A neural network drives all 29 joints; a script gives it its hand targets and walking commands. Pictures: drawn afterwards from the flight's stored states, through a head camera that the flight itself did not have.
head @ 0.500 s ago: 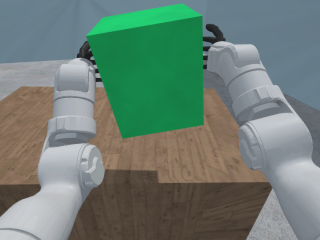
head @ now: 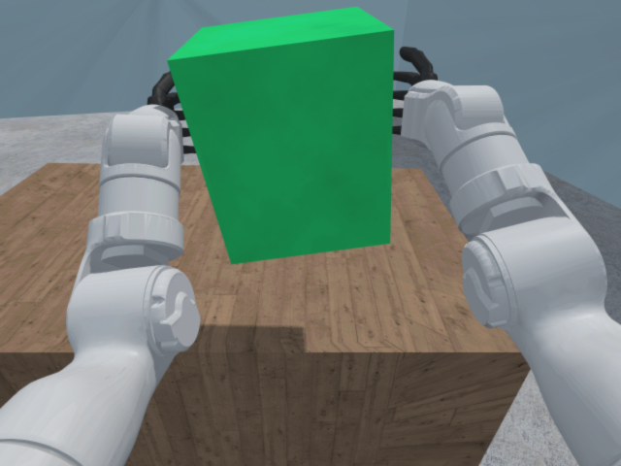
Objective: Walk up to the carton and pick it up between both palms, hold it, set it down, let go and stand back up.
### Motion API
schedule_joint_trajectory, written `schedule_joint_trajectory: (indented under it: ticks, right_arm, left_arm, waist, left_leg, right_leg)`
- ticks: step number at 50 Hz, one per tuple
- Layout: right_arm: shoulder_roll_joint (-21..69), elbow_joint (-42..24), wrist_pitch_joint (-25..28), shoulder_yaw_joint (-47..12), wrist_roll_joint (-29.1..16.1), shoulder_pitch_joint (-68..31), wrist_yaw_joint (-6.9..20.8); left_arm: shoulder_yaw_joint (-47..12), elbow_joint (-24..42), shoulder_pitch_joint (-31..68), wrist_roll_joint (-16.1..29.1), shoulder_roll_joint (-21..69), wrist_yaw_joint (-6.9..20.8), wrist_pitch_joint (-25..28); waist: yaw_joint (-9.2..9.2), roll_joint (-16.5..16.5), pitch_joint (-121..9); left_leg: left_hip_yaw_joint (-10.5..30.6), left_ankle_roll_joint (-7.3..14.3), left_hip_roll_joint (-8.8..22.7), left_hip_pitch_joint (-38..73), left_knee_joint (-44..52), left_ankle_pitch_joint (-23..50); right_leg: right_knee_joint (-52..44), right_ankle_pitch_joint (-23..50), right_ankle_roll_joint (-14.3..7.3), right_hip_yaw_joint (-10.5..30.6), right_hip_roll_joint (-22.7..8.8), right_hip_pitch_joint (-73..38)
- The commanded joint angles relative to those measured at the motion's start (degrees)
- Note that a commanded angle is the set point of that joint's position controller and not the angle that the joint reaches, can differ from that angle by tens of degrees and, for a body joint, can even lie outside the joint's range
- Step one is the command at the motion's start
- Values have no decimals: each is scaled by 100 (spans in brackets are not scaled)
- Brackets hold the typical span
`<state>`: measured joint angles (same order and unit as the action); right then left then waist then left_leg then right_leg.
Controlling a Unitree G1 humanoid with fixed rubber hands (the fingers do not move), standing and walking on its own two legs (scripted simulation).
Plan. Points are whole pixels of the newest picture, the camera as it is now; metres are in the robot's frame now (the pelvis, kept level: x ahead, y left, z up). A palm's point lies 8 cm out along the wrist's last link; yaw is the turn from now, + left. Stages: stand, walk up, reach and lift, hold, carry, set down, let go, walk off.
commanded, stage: hold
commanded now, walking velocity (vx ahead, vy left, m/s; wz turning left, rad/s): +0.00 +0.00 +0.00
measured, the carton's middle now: (295, 134) +0.42 +0.01 +0.31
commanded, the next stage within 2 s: none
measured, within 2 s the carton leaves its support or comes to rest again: neither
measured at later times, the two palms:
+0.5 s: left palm (172, 129) +0.38 +0.15 +0.33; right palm (425, 107) +0.36 -0.14 +0.36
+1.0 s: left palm (167, 126) +0.37 +0.16 +0.33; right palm (427, 99) +0.36 -0.14 +0.37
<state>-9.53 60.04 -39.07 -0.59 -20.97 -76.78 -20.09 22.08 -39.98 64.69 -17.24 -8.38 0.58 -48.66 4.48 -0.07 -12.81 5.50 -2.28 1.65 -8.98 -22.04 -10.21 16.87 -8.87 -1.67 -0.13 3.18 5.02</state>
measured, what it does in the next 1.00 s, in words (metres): stands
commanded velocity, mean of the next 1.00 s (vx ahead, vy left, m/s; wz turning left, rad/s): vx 0.00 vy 0.00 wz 0.00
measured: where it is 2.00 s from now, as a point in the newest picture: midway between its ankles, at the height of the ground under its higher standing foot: outside the picture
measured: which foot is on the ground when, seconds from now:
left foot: down 0.00-1.00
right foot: down 0.00-1.00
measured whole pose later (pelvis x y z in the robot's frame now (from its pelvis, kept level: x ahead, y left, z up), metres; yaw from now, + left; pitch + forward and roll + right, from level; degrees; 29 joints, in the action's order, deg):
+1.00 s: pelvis +0.00 +0.00 +0.00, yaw +1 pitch -3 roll -1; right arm -9.8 59.0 -38.9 0.5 -20.1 -76.7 -20.0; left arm 20.9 -37.8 63.5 -16.1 -7.8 -0.4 -48.5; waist 5.0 0.0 -13.5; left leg 6.4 -2.6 1.7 -9.4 -22.6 -10.5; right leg 17.6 -9.5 -2.0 -0.5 3.5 5.3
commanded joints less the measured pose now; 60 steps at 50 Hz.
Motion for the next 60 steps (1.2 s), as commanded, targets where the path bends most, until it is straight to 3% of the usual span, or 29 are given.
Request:
schedule_joint_trajectory:
  ticks: [1, 6, 7, 11, 16, 17, 19, 20, 21, 22, 25, 26, 29, 31, 33, 35, 39, 40, 41, 45, 46, 48, 49, 50, 52, 54, 55, 58, 60]
  right_arm:
    - [3238, -1898, 191, -263, -1154, -3719, 1082]
    - [3279, -1948, 177, -450, -1200, -3569, 1038]
    - [3324, -1840, 177, -413, -1227, -3461, 1067]
    - [3233, -1729, 184, -224, -1145, -3679, 1158]
    - [3260, -1627, 211, -51, -1055, -3763, 1215]
    - [3350, -1592, 207, -141, -1016, -3776, 1219]
    - [3318, -1586, 208, -43, -1086, -3759, 1196]
    - [3345, -1705, 213, -247, -1115, -3698, 1197]
    - [3385, -1707, 204, -368, -1195, -3744, 1203]
    - [3330, -1613, 157, -301, -1151, -3600, 1178]
    - [3410, -1940, 144, -629, -1299, -3430, 1093]
    - [3352, -2039, 145, -638, -1359, -3510, 1068]
    - [3326, -2227, 142, -712, -1385, -3421, 997]
    - [3268, -2248, 148, -646, -1359, -3272, 965]
    - [3194, -2244, 141, -571, -1286, -3425, 956]
    - [3371, -2175, 147, -544, -1182, -3549, 1009]
    - [3428, -2126, 205, -413, -1162, -3801, 1074]
    - [3442, -2057, 229, -378, -1144, -3935, 1086]
    - [3410, -1989, 221, -229, -1063, -3911, 1102]
    - [3415, -1764, 204, -38, -1008, -3792, 1144]
    - [3409, -1512, 176, -92, -1027, -3672, 1148]
    - [3362, -1487, 137, -105, -1079, -3650, 1131]
    - [3272, -1429, 96, -213, -1099, -3478, 1140]
    - [3236, -1262, 66, -213, -1113, -3466, 1101]
    - [3347, -1349, 28, -315, -1160, -3481, 1098]
    - [3353, -1566, 53, -389, -1140, -3583, 1058]
    - [3283, -1605, 68, -354, -1128, -3594, 1044]
    - [3426, -1963, 159, -495, -1238, -3668, 987]
    - [3321, -2061, 187, -427, -1176, -3758, 994]
  left_arm:
    - [-1261, 1082, 4662, 1327, 3294, 1065, 493]
    - [-1339, 1394, 4681, 1335, 3275, 1046, 477]
    - [-1467, 1682, 4847, 1325, 3405, 1018, 488]
    - [-1454, 1321, 4895, 1294, 3488, 985, 467]
    - [-1485, 1168, 4876, 1338, 3463, 945, 525]
    - [-1300, 1146, 4949, 1289, 3326, 951, 544]
    - [-1254, 1035, 4828, 1289, 3330, 931, 544]
    - [-1160, 1003, 4731, 1205, 3188, 922, 508]
    - [-1180, 1195, 4741, 1239, 3196, 926, 519]
    - [-1081, 945, 4666, 1181, 3116, 936, 502]
    - [-1160, 1403, 4593, 1273, 3164, 973, 471]
    - [-1202, 1365, 4455, 1264, 3280, 981, 432]
    - [-1267, 1507, 4324, 1253, 3217, 1058, 360]
    - [-1407, 1763, 4372, 1278, 3303, 1086, 357]
    - [-1460, 1491, 4387, 1310, 3301, 1089, 332]
    - [-1321, 1283, 4440, 1231, 3206, 1076, 358]
    - [-1468, 1334, 4710, 1303, 3416, 1032, 424]
    - [-1470, 1249, 4898, 1310, 3446, 997, 455]
    - [-1504, 1210, 4955, 1365, 3492, 990, 501]
    - [-1577, 1278, 5123, 1497, 3435, 902, 591]
    - [-1330, 1050, 4997, 1401, 3259, 913, 580]
    - [-1172, 968, 4729, 1269, 3128, 972, 477]
    - [-1003, 954, 4640, 1152, 3007, 1006, 439]
    - [-930, 762, 4546, 1062, 2985, 1044, 402]
    - [-740, 557, 4422, 959, 2908, 1106, 384]
    - [-854, 817, 4527, 1022, 2894, 1165, 390]
    - [-861, 620, 4368, 1037, 2965, 1182, 380]
    - [-1141, 1221, 4646, 1199, 3077, 1192, 471]
    - [-1180, 1049, 4610, 1247, 3233, 1133, 484]
  waist:
    - [125, -354, -1556]
    - [84, -307, -1502]
    - [131, -431, -1581]
    - [137, -577, -1204]
    - [177, -435, -1149]
    - [30, -330, -1176]
    - [92, -508, -1235]
    - [-54, -291, -1372]
    - [-97, -387, -1443]
    - [-12, -292, -1390]
    - [-29, -179, -1803]
    - [-14, -280, -1711]
    - [31, -92, -1659]
    - [136, -174, -1648]
    - [154, -148, -1396]
    - [34, 17, -1120]
    - [9, -366, -1137]
    - [20, -362, -1169]
    - [116, -415, -1108]
    - [198, -435, -1376]
    - [134, -314, -1213]
    - [51, -465, -1236]
    - [-30, -264, -1140]
    - [-18, -393, -1016]
    - [-125, -189, -1063]
    - [-102, -152, -1201]
    - [-58, -139, -1110]
    - [13, -110, -1550]
    - [13, -127, -1397]
  left_leg:
    - [-277, -213, -377, 260, 200, 1200]
    - [-333, -236, -393, 367, 170, 1325]
    - [-284, -288, -345, 320, 180, 1274]
    - [-263, -254, -303, 134, 307, 848]
    - [-210, -153, -340, -55, 318, 614]
    - [-266, -140, -323, -47, 323, 592]
    - [-242, -168, -332, -83, 293, 689]
    - [-280, -151, -360, 36, 276, 741]
    - [-283, -166, -353, 173, 226, 1012]
    - [-277, -133, -381, 142, 233, 954]
    - [-336, -179, -411, 501, 83, 1667]
    - [-337, -203, -383, 470, 81, 1761]
    - [-302, -183, -389, 534, 98, 1723]
    - [-262, -225, -359, 603, 86, 1653]
    - [-331, -225, -384, 484, 147, 1483]
    - [-285, -140, -368, 257, 239, 914]
    - [-273, -247, -332, 161, 273, 792]
    - [-235, -143, -360, 126, 269, 623]
    - [-273, -200, -341, 16, 288, 538]
    - [-220, -187, -319, 82, 236, 565]
    - [-255, -146, -373, 13, 256, 590]
    - [-256, -145, -352, 81, 288, 761]
    - [-277, -148, -348, 41, 264, 816]
    - [-331, -122, -376, -18, 257, 866]
    - [-372, -87, -391, -65, 333, 733]
    - [-367, -137, -359, 53, 283, 817]
    - [-348, -87, -371, 89, 284, 890]
    - [-310, -183, -350, 431, 151, 1234]
    - [-323, -204, -348, 396, 189, 1235]
  right_leg:
    - [-163, 1034, 309, 209, 72, -621]
    - [-142, 1114, 305, 134, 73, -628]
    - [-101, 1030, 277, 115, 82, -624]
    - [-168, 467, 213, 99, 87, -387]
    - [-200, 408, 240, 169, 39, -446]
    - [-201, 441, 233, 137, 49, -436]
    - [-196, 604, 291, 241, 16, -435]
    - [-177, 681, 286, 186, 49, -529]
    - [-118, 821, 272, 227, 95, -528]
    - [-180, 901, 274, 222, 53, -656]
    - [-37, 1591, 363, 183, 116, -801]
    - [-14, 1624, 357, 160, 145, -815]
    - [-71, 1575, 386, 167, 112, -822]
    - [-45, 1440, 365, 164, 114, -676]
    - [-133, 1195, 363, 167, 78, -609]
    - [-201, 727, 348, 112, 64, -472]
    - [-192, 463, 262, 181, 64, -365]
    - [-219, 348, 248, 211, 44, -320]
    - [-238, 318, 268, 161, 27, -369]
    - [-213, 511, 264, 197, -14, -339]
    - [-218, 584, 303, 251, -17, -416]
    - [-202, 777, 330, 233, 6, -479]
    - [-161, 826, 334, 251, -27, -434]
    - [-196, 898, 344, 347, -52, -482]
    - [-219, 749, 349, 257, 5, -627]
    - [-197, 851, 354, 242, -19, -661]
    - [-224, 922, 345, 256, -8, -639]
    - [-189, 1164, 364, 182, 33, -638]
    - [-183, 1060, 332, 143, 97, -591]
